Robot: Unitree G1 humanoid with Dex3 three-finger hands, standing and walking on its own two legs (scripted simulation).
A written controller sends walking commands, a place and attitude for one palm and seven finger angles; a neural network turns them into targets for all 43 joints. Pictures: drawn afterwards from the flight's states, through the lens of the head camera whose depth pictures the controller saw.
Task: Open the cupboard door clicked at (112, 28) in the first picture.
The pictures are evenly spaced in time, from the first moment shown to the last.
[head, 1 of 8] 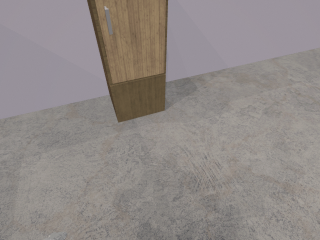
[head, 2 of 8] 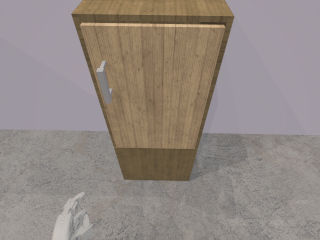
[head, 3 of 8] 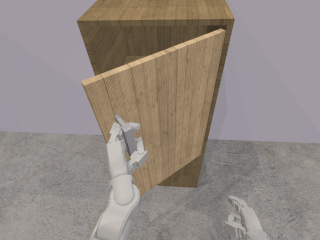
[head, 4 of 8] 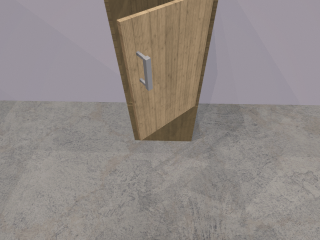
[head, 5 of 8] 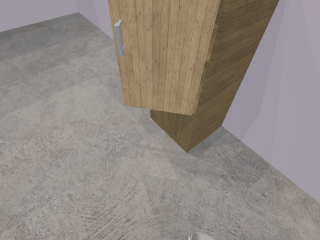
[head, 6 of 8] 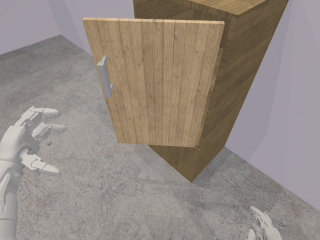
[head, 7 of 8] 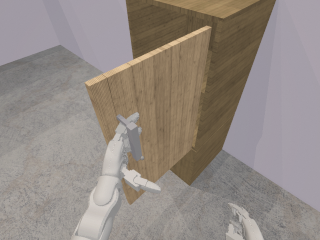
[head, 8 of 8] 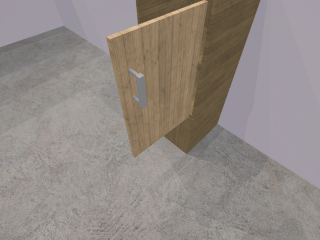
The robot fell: no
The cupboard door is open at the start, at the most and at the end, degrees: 0 88 87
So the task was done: yes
